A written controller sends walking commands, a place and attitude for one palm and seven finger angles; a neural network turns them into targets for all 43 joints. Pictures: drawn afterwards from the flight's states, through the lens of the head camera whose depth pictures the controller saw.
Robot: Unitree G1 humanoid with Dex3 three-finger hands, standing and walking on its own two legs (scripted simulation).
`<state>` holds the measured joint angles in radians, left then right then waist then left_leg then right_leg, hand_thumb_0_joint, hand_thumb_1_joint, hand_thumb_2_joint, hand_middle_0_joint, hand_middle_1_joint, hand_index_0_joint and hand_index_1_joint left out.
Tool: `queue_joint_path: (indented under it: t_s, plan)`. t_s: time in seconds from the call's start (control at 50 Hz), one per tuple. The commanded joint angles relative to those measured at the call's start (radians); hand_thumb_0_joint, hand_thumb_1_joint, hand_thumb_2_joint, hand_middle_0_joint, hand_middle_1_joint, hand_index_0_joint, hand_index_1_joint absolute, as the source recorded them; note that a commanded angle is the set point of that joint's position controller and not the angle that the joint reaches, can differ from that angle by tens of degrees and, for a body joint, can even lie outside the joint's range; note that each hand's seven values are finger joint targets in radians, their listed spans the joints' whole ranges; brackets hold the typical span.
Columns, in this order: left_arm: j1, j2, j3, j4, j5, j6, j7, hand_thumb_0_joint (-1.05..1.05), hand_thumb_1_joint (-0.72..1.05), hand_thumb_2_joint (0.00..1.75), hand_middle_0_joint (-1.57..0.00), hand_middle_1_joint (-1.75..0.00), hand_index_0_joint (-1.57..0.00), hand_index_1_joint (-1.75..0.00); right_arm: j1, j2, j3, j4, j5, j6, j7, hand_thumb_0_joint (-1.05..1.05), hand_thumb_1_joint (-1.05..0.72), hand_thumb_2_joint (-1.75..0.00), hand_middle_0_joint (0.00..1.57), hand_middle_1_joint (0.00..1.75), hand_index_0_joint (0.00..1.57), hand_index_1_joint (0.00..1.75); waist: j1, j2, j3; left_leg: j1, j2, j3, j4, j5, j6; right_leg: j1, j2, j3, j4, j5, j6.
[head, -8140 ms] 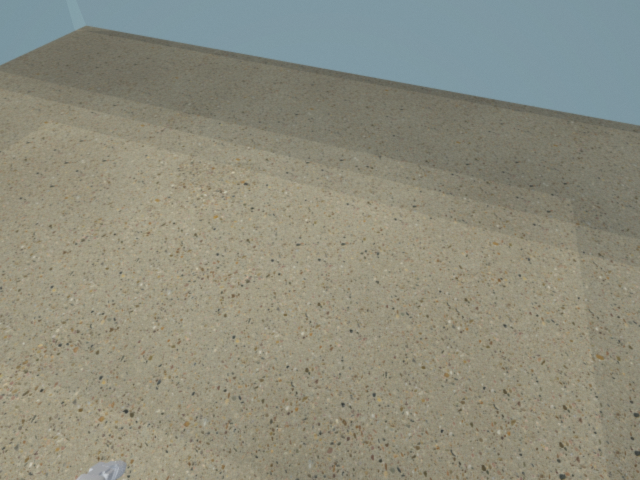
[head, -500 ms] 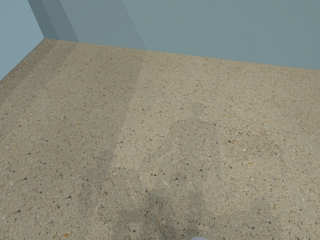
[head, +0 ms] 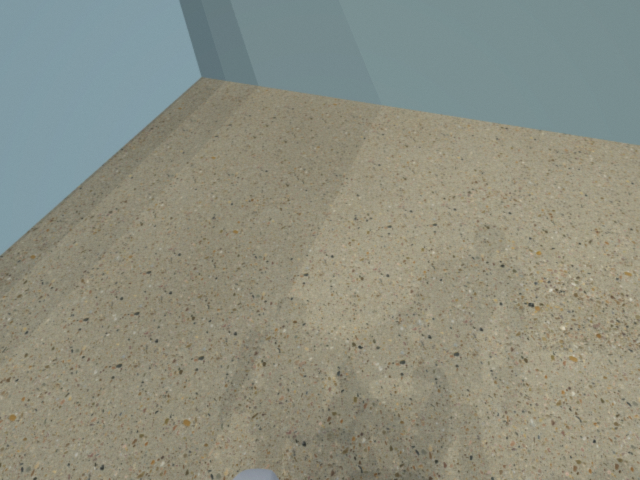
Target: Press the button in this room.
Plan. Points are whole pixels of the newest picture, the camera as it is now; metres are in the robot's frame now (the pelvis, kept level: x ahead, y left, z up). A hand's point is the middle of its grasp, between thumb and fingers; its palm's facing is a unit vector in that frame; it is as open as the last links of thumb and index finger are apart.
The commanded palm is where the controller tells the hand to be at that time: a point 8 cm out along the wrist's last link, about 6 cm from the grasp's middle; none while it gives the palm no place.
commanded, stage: turn or walk to find it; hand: left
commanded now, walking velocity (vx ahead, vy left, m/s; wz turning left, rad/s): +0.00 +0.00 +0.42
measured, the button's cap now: out of the picture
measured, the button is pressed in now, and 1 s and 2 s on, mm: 0 0 0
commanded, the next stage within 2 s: stand and wait in 1.48 s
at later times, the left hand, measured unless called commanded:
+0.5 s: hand out of the picture +0.01 +0.26 -0.17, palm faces +0.24 -0.94 -0.25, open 7.4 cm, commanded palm none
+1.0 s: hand out of the picture -0.09 +0.22 -0.18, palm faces +0.46 -0.86 -0.24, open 7.4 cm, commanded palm none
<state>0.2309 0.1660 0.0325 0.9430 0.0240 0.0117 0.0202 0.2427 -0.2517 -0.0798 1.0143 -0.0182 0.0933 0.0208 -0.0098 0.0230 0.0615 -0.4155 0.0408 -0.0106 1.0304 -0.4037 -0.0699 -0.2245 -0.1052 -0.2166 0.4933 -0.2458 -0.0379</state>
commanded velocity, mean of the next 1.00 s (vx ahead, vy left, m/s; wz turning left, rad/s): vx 0.00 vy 0.00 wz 0.42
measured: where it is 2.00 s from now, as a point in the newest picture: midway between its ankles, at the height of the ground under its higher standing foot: outside the picture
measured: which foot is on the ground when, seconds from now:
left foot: up 0.00-0.16, down 0.18-0.60, up 0.62-1.00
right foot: down 0.00-0.16, up 0.18-0.58, down 0.60-1.00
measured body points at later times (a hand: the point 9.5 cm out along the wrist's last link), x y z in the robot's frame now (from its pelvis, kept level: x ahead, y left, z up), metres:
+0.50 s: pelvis -0.03 +0.04 +0.00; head +0.00 +0.05 +0.45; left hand +0.00 +0.31 -0.15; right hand +0.10 -0.18 -0.15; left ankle -0.04 +0.15 -0.74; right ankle -0.01 -0.10 -0.70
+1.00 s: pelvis -0.05 +0.02 -0.01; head -0.01 +0.04 +0.44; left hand -0.12 +0.27 -0.16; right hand +0.12 -0.18 -0.16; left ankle -0.12 +0.13 -0.72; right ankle +0.00 -0.09 -0.74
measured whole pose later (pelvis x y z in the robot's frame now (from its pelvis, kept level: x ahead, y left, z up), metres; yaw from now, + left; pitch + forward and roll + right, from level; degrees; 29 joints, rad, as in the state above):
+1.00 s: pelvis -0.05 +0.02 -0.01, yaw +26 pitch +0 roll +1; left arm 0.23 0.20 0.05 0.96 0.03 0.02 0.02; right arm 0.18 -0.23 -0.06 0.99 -0.01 0.07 0.02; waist 0.01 -0.02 0.09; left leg -0.32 0.04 0.05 0.74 -0.42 -0.06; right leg -0.24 -0.15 -0.24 0.57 -0.31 0.01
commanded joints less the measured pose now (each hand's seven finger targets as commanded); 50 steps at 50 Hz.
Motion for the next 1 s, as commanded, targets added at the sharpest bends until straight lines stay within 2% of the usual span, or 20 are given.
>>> queue_joint_path:
  t_s: [0.0,0.08,0.12,0.14,0.16,0.18,0.2,0.24,0.28,0.44,0.5,0.54,0.56,0.58,0.6,0.64,0.68,0.9,0.94,0.98]
  plan:
    - [0.051,0.239,0.061,-0.034,0.008,-0.014,0.015,0.0,0.9,0.9,-0.2,-0.3,-0.2,-0.3,-0.082,-0.037,0.002,-0.099,0.005,-0.04,-0.004,0.0,-0.9,-0.9,0.2,0.3,0.2,0.3,0.056,-0.202,-0.054,-0.018,0.005,0.054,-0.159,-0.062,0.008,0.097,-0.27,0.199,-0.182,0.183,-0.104]
    - [0.039,0.251,0.07,-0.018,0.008,-0.005,0.011,0.0,0.9,0.9,-0.2,-0.3,-0.2,-0.3,-0.042,-0.03,0.008,-0.096,0.011,-0.058,-0.011,0.0,-0.9,-0.9,0.2,0.3,0.2,0.3,0.033,-0.215,-0.096,0.106,-0.008,0.103,-0.378,-0.018,0.027,0.077,-0.274,0.161,-0.094,0.24,-0.082]
    - [0.028,0.226,0.067,-0.02,-0.007,0.006,0.007,0.0,0.9,0.9,-0.2,-0.3,-0.2,-0.3,0.036,-0.066,0.003,-0.076,0.008,-0.073,-0.012,0.0,-0.9,-0.9,0.2,0.3,0.2,0.3,-0.017,-0.089,-0.128,0.306,0.015,0.073,-0.624,0.183,0.047,-0.051,-0.22,0.076,0.065,0.13,0.005]
    - [0.034,0.169,0.058,-0.041,-0.016,0.013,0.003,0.0,0.9,0.9,-0.2,-0.3,-0.2,-0.3,0.051,-0.151,-0.016,-0.082,0.001,-0.081,-0.013,0.0,-0.9,-0.9,0.2,0.3,0.2,0.3,-0.028,0.181,-0.116,0.384,0.214,-0.212,-0.736,0.26,0.113,-0.253,-0.095,0.022,0.281,-0.113,0.075]
    - [-0.01,0.126,0.041,-0.085,-0.008,0.02,-0.002,0.0,0.9,0.9,-0.2,-0.3,-0.2,-0.3,0.072,-0.229,-0.03,-0.09,-0.003,-0.074,-0.02,0.0,-0.9,-0.9,0.2,0.3,0.2,0.3,-0.047,0.304,-0.084,0.337,0.369,-0.372,-0.772,0.438,0.216,-0.364,-0.025,0.065,0.443,-0.37,0.105]
    - [-0.061,0.141,0.04,-0.086,-0.002,0.033,0.003,0.0,0.9,0.9,-0.2,-0.3,-0.2,-0.3,0.072,-0.215,-0.029,-0.073,-0.006,-0.077,-0.033,0.0,-0.9,-0.9,0.2,0.3,0.2,0.3,-0.061,0.247,-0.072,0.285,0.36,-0.367,-0.77,0.443,0.24,-0.364,-0.028,0.152,0.543,-0.342,0.106]
    - [-0.073,0.139,0.046,-0.073,-0.004,0.036,0.001,0.0,0.9,0.9,-0.2,-0.3,-0.2,-0.3,0.03,-0.192,-0.022,-0.077,-0.005,-0.077,-0.041,0.0,-0.9,-0.9,0.2,0.3,0.2,0.3,-0.039,0.238,-0.06,0.272,0.31,-0.317,-0.753,0.443,0.231,-0.379,-0.023,0.183,0.6,-0.285,0.106]
    - [-0.028,0.151,0.05,-0.037,-0.005,0.027,-0.011,0.0,0.9,0.9,-0.2,-0.3,-0.2,-0.3,-0.059,-0.142,-0.002,-0.101,-0.002,-0.086,-0.044,0.0,-0.9,-0.9,0.2,0.3,0.2,0.3,0.008,0.148,-0.05,0.262,0.226,-0.202,-0.723,0.507,0.214,-0.349,-0.018,0.185,0.63,-0.17,0.112]
    - [-0.005,0.15,0.045,-0.023,-0.008,0.024,-0.012,0.0,0.9,0.9,-0.2,-0.3,-0.2,-0.3,-0.063,-0.138,0.0,-0.103,0.001,-0.092,-0.043,0.0,-0.9,-0.9,0.2,0.3,0.2,0.3,0.011,0.124,-0.066,0.286,0.191,-0.155,-0.707,0.588,0.213,-0.32,-0.007,0.181,0.605,-0.149,0.122]
    - [-0.07,0.126,0.034,-0.07,-0.015,0.016,-0.003,0.0,0.9,0.9,-0.2,-0.3,-0.2,-0.3,-0.013,-0.147,-0.018,-0.099,-0.006,-0.08,-0.039,0.0,-0.9,-0.9,0.2,0.3,0.2,0.3,-0.024,0.125,-0.085,0.327,0.195,-0.251,-0.658,0.654,0.245,-0.231,0.04,0.176,0.338,-0.216,0.123]
    - [-0.027,0.126,0.034,-0.067,-0.02,0.008,0.001,0.0,0.9,0.9,-0.2,-0.3,-0.2,-0.3,-0.04,-0.149,-0.023,-0.112,-0.007,-0.075,-0.036,0.0,-0.9,-0.9,0.2,0.3,0.2,0.3,-0.001,0.148,-0.098,0.247,0.17,-0.282,-0.624,0.648,0.227,-0.098,0.067,0.161,0.171,-0.149,0.11]
    - [0.046,0.145,0.039,-0.051,-0.018,-0.006,0.004,0.0,0.9,0.9,-0.2,-0.3,-0.2,-0.3,-0.056,-0.135,-0.023,-0.121,0.002,-0.073,-0.032,0.0,-0.9,-0.9,0.2,0.3,0.2,0.3,0.037,0.092,-0.122,0.156,0.118,-0.268,-0.55,0.533,0.175,0.073,0.058,0.161,-0.067,0.034,0.102]
    - [0.072,0.191,0.049,-0.046,-0.008,-0.016,0.01,0.0,0.9,0.9,-0.2,-0.3,-0.2,-0.3,-0.049,-0.092,-0.02,-0.129,0.009,-0.076,-0.027,0.0,-0.9,-0.9,0.2,0.3,0.2,0.3,0.047,-0.033,-0.137,0.029,0.048,-0.201,-0.453,0.349,0.118,0.207,-0.057,0.262,-0.15,0.092,0.072]
    - [0.087,0.275,0.065,-0.047,0.005,-0.023,0.017,0.0,0.9,0.9,-0.2,-0.3,-0.2,-0.3,-0.045,-0.027,-0.006,-0.155,0.011,-0.078,-0.02,0.0,-0.9,-0.9,0.2,0.3,0.2,0.3,0.052,-0.282,-0.12,-0.151,-0.097,-0.044,-0.258,-0.035,0.05,0.274,-0.298,0.497,-0.187,0.218,-0.032]
    - [0.079,0.286,0.069,-0.062,-0.004,-0.022,0.017,0.0,0.9,0.9,-0.2,-0.3,-0.2,-0.3,-0.061,-0.07,-0.019,-0.159,0.001,-0.06,-0.026,0.0,-0.9,-0.9,0.2,0.3,0.2,0.3,0.066,-0.298,-0.113,-0.135,-0.077,-0.073,-0.062,-0.187,0.046,0.139,-0.385,0.533,-0.221,0.205,-0.114]
    - [-0.02,0.227,0.059,-0.088,-0.007,-0.014,0.02,0.0,0.9,0.9,-0.2,-0.3,-0.2,-0.3,-0.07,-0.077,-0.029,-0.133,-0.002,-0.042,-0.016,0.0,-0.9,-0.9,0.2,0.3,0.2,0.3,0.02,-0.17,-0.006,-0.141,-0.04,-0.093,0.144,-0.09,0.049,-0.011,-0.305,0.447,-0.242,0.073,-0.111]
    - [-0.085,0.185,0.044,-0.107,-0.005,-0.021,0.016,0.0,0.9,0.9,-0.2,-0.3,-0.2,-0.3,-0.005,-0.058,-0.023,-0.095,-0.006,-0.037,-0.005,0.0,-0.9,-0.9,0.2,0.3,0.2,0.3,-0.017,-0.151,-0.009,-0.132,-0.026,-0.055,0.192,0.022,0.028,0.001,-0.211,0.276,-0.206,0.123,-0.066]
    - [0.06,0.252,0.063,-0.033,0.008,-0.014,0.01,0.0,0.9,0.9,-0.2,-0.3,-0.2,-0.3,-0.113,-0.032,0.008,-0.115,0.01,-0.051,-0.006,0.0,-0.9,-0.9,0.2,0.3,0.2,0.3,0.064,-0.234,-0.073,-0.004,-0.014,0.076,-0.22,-0.066,0.01,0.139,-0.255,0.177,-0.104,0.414,-0.101]
    - [0.038,0.255,0.068,-0.026,0.008,-0.01,0.011,0.0,0.9,0.9,-0.2,-0.3,-0.2,-0.3,-0.079,-0.032,0.009,-0.11,0.012,-0.06,-0.01,0.0,-0.9,-0.9,0.2,0.3,0.2,0.3,0.041,-0.224,-0.092,0.062,-0.014,0.094,-0.357,-0.026,0.018,0.138,-0.261,0.156,-0.048,0.431,-0.084]
    - [0.021,0.245,0.068,-0.029,-0.006,-0.001,0.009,0.0,0.9,0.9,-0.2,-0.3,-0.2,-0.3,-0.003,-0.059,0.006,-0.086,0.007,-0.074,-0.01,0.0,-0.9,-0.9,0.2,0.3,0.2,0.3,-0.004,-0.144,-0.13,0.246,-0.008,0.1,-0.607,0.206,0.033,0.055,-0.219,0.082,0.082,0.341,-0.004]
